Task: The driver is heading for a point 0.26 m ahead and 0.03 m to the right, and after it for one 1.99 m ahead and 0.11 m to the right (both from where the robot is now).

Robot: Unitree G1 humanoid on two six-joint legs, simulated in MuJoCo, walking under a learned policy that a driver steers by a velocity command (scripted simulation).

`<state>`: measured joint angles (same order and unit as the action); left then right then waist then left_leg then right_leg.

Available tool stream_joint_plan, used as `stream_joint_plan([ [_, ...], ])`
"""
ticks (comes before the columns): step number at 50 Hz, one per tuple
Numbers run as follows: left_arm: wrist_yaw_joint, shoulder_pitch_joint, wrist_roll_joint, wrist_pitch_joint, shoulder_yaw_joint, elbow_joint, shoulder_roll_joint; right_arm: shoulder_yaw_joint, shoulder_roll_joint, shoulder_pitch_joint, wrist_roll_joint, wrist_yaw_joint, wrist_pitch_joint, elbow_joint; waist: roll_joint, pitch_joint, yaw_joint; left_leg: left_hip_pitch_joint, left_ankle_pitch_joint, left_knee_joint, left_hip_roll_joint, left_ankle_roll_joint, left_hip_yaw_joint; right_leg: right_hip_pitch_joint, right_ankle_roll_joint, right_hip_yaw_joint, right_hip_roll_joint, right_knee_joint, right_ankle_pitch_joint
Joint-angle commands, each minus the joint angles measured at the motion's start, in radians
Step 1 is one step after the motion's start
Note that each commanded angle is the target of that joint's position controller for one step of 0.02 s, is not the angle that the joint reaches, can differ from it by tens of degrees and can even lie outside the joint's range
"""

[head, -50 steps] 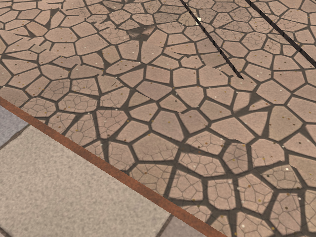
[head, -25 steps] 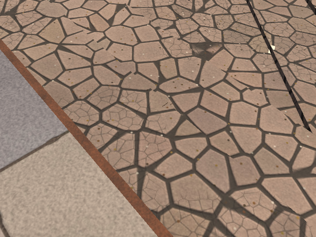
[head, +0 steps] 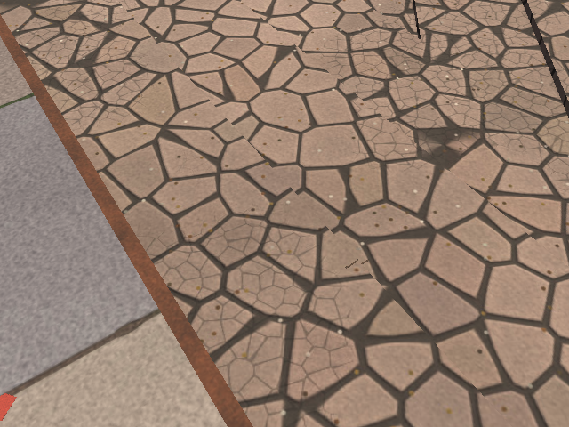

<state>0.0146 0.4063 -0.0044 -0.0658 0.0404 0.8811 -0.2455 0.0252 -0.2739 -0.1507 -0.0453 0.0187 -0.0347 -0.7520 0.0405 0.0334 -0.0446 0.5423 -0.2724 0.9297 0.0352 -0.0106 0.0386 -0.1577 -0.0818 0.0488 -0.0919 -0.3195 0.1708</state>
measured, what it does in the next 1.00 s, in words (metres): steps on the spot: left foot, then right foot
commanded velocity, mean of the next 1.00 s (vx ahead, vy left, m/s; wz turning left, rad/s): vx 0.09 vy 0.00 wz -0.10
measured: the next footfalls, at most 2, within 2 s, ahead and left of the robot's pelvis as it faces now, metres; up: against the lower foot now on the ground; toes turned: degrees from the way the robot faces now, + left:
left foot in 0.22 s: +0.23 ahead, +0.11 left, +0.00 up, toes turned -10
right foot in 0.64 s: +0.07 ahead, -0.07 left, +0.00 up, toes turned -14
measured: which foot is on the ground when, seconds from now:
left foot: up 0.00-0.20, down 0.22-0.64, up 0.66-0.98, down 1.00-1.00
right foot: down 0.00-0.22, up 0.24-0.62, down 0.64-1.00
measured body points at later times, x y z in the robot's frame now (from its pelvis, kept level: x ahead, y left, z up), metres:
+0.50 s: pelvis +0.10 +0.04 -0.01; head +0.13 +0.06 +0.44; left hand +0.28 +0.29 -0.13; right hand +0.15 -0.25 -0.11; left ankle +0.19 +0.11 -0.75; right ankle +0.05 -0.07 -0.68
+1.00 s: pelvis +0.07 +0.06 -0.02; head +0.10 +0.07 +0.43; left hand +0.22 +0.31 -0.14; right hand +0.14 -0.23 -0.13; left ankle +0.06 +0.14 -0.75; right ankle +0.04 -0.06 -0.75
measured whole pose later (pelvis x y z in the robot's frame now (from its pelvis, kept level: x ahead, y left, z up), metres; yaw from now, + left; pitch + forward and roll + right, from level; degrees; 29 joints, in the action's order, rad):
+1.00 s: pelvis +0.07 +0.06 -0.02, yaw -5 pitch -1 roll -1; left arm -0.02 0.16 -0.02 0.04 0.05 0.78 -0.28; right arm 0.06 -0.28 -0.24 -0.01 0.02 0.05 -0.77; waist -0.03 0.06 0.01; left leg 0.23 -0.29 0.55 -0.03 0.04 -0.04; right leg -0.23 0.00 -0.15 0.07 -0.60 0.35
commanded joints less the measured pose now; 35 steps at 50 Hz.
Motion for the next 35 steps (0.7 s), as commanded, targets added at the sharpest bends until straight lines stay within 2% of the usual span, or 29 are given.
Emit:
stream_joint_plan([
  [1,-0.006,-0.004,0.005,-0.007,0.036,-0.053,-0.154,-0.002,-0.035,0.019,0.009,-0.008,0.0,0.064,-0.129,-0.024,0.039,-0.021,0.091,-0.117,-0.025,-0.03,-0.048,-0.007,-0.13,0.166,0.213,0.043,-0.7],
  [4,-0.011,0.033,0.005,0.013,0.043,-0.049,-0.162,-0.006,-0.043,0.083,0.023,-0.018,0.005,0.082,-0.15,-0.064,0.013,-0.069,0.161,-0.2,-0.059,-0.022,-0.047,0.015,-0.091,0.171,0.192,-0.026,-0.726],
  [6,-0.017,0.041,0.001,0.03,0.049,-0.056,-0.171,-0.006,-0.052,0.113,0.025,-0.025,0.0,0.093,-0.151,-0.068,0.001,-0.089,0.159,-0.259,-0.075,-0.012,-0.032,0.037,-0.079,0.208,0.194,-0.074,-0.693],
  [8,-0.026,0.012,-0.004,0.044,0.056,-0.075,-0.178,-0.001,-0.069,0.077,0.029,-0.031,-0.011,0.086,-0.162,-0.066,0.019,-0.157,0.137,-0.36,-0.081,0.008,-0.002,0.04,-0.058,0.268,0.194,-0.128,-0.614],
  [9,-0.028,-0.018,-0.002,0.048,0.06,-0.087,-0.183,0.001,-0.074,0.028,0.029,-0.035,-0.021,0.071,-0.158,-0.068,0.046,-0.235,0.178,-0.442,-0.081,0.021,0.005,0.02,-0.041,0.288,0.183,-0.168,-0.553],
  [10,-0.027,-0.041,0.01,0.047,0.062,-0.101,-0.179,0.007,-0.096,-0.034,0.02,-0.043,-0.035,0.055,-0.118,-0.085,0.079,-0.362,0.297,-0.538,-0.038,0.042,0.033,-0.031,-0.012,0.281,0.139,-0.258,-0.466],
  [11,-0.024,-0.02,0.022,0.039,0.049,-0.138,-0.125,0.022,-0.172,-0.113,0.007,-0.055,-0.046,0.055,0.028,-0.193,0.084,-0.557,0.608,-0.509,0.189,0.094,0.193,-0.126,0.024,0.213,0.082,-0.46,-0.173],
  [12,-0.036,0.159,0.035,0.051,0.042,-0.129,-0.069,0.034,-0.22,-0.113,0.023,-0.051,-0.025,0.069,0.206,-0.303,0.022,-0.7,0.994,-0.457,0.424,0.234,0.39,-0.265,0.041,0.073,-0.059,-0.672,0.522],
  [13,-0.045,0.156,-0.001,0.072,0.054,-0.106,-0.147,0.039,-0.178,-0.134,0.049,-0.048,-0.003,0.062,0.147,-0.312,0.043,-0.64,0.876,-0.491,0.434,0.291,0.448,-0.325,0.048,0.023,-0.016,-0.798,0.537],
  [14,-0.041,0.084,-0.017,0.088,0.063,-0.102,-0.164,0.02,-0.105,-0.087,0.047,-0.049,0.004,0.076,0.056,-0.204,0.035,-0.545,0.709,-0.535,0.362,0.268,0.36,-0.343,0.059,0.035,0.019,-0.841,0.453],
  [15,-0.03,0.031,-0.018,0.099,0.064,-0.111,-0.154,0.007,-0.066,-0.02,0.039,-0.053,0.01,0.088,0.042,-0.135,0.018,-0.459,0.599,-0.58,0.296,0.235,0.265,-0.34,0.075,0.029,0.041,-0.83,0.385],
  [17,-0.008,0.003,-0.018,0.126,0.061,-0.118,-0.136,0.009,-0.073,0.023,0.023,-0.06,0.013,0.092,0.106,-0.092,0.006,-0.35,0.54,-0.628,0.223,0.22,0.129,-0.292,0.107,-0.004,0.053,-0.851,0.288],
  [20,0.002,-0.021,-0.007,0.14,0.058,-0.137,-0.133,0.017,-0.083,0.01,0.017,-0.059,0.008,0.087,0.09,-0.114,0.003,-0.316,0.52,-0.634,0.219,0.235,0.054,-0.262,0.117,-0.019,0.049,-0.852,0.24],
  [24,0.007,-0.095,-0.016,0.152,0.036,-0.165,-0.104,0.024,-0.095,-0.031,0.019,-0.052,0.012,0.06,0.097,-0.112,0.03,-0.3,0.338,-0.651,0.222,0.244,0.052,-0.219,0.102,-0.021,0.057,-0.67,0.242],
  [28,-0.004,-0.116,-0.014,0.152,0.005,-0.156,-0.078,0.017,-0.094,-0.021,0.014,-0.027,0.021,0.036,0.123,-0.107,0.037,-0.24,0.221,-0.654,0.202,0.229,0.081,-0.049,0.064,-0.05,0.051,-0.401,0.249],
  [30,-0.015,-0.055,-0.017,0.142,-0.009,-0.118,-0.061,0.014,-0.1,-0.03,0.025,-0.015,0.034,0.013,0.104,-0.082,0.002,-0.184,0.222,-0.618,0.17,0.189,0.085,0.09,0.042,-0.079,0.045,-0.139,0.124],
  [31,-0.023,-0.056,-0.018,0.131,-0.005,-0.118,-0.097,0.02,-0.114,-0.082,0.028,-0.009,0.042,-0.007,0.071,-0.05,0.002,-0.146,0.165,-0.603,0.142,0.131,0.086,0.131,0.027,-0.041,0.065,0.012,0.096],
  [32,-0.032,-0.067,-0.037,0.117,0.003,-0.13,-0.167,0.011,-0.059,-0.122,0.033,0.002,0.039,0.002,-0.098,-0.069,0.032,-0.1,0.054,-0.476,0.073,0.066,0.033,0.173,-0.004,0.186,0.273,0.118,0.162],
  [33,-0.035,-0.182,-0.018,0.115,0.024,-0.146,-0.243,0.006,-0.032,-0.092,0.053,-0.002,0.037,0.028,-0.292,0.029,0.062,-0.099,-0.114,-0.445,-0.056,0.029,-0.078,-0.053,-0.089,0.281,0.413,0.132,0.056],
  [34,-0.036,-0.238,-0.026,0.1,0.016,-0.161,-0.192,0.024,-0.096,-0.053,0.045,-0.005,0.05,0.012,-0.227,0.052,0.042,-0.179,-0.138,-0.303,-0.037,0.025,-0.031,-0.131,-0.112,0.217,0.396,0.118,0.005],
  [35,-0.041,-0.262,-0.028,0.088,0.009,-0.165,-0.168,0.037,-0.105,-0.051,0.048,-0.003,0.058,0.011,-0.212,0.041,0.055,-0.163,-0.125,-0.202,-0.066,0.033,-0.03,-0.116,-0.112,0.171,0.374,0.105,-0.103],
])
